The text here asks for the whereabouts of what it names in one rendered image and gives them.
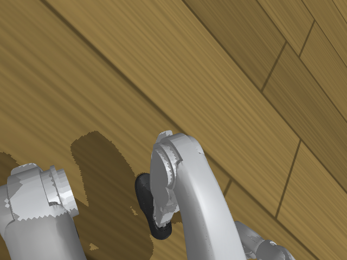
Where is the right robot hand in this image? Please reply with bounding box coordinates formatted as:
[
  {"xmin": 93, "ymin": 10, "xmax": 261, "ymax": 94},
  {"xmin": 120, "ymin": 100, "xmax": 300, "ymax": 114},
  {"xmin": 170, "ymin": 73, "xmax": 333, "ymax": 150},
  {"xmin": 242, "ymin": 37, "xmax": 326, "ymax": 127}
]
[{"xmin": 234, "ymin": 221, "xmax": 265, "ymax": 259}]

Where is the right robot arm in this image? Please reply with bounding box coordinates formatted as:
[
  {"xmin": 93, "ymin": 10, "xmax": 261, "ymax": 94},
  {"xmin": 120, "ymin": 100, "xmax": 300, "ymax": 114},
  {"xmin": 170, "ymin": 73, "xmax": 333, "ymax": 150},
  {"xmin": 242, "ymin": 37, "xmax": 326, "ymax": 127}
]
[{"xmin": 256, "ymin": 239, "xmax": 295, "ymax": 260}]

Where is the right robot foot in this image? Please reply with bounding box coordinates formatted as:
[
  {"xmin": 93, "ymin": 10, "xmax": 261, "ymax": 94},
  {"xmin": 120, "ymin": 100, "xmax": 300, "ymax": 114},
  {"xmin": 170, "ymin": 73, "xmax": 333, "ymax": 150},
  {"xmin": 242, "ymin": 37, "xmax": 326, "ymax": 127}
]
[{"xmin": 135, "ymin": 173, "xmax": 172, "ymax": 240}]

